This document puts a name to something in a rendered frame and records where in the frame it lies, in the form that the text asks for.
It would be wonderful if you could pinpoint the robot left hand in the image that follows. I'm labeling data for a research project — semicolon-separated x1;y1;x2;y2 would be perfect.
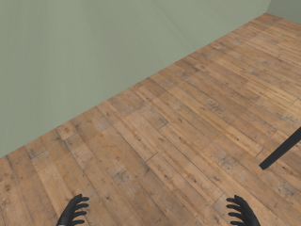
56;193;89;226

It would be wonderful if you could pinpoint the robot right hand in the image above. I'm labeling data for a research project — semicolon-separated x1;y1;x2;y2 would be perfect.
226;195;261;226

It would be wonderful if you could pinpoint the table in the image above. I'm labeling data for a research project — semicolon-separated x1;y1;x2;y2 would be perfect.
259;126;301;170

